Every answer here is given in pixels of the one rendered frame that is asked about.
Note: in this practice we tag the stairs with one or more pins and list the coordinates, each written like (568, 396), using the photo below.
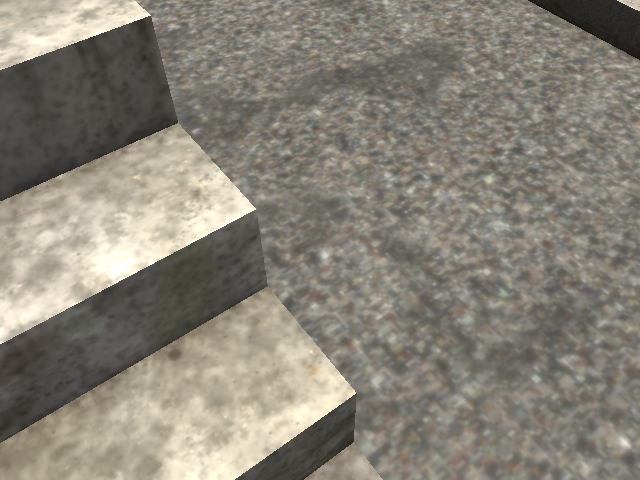
(139, 339)

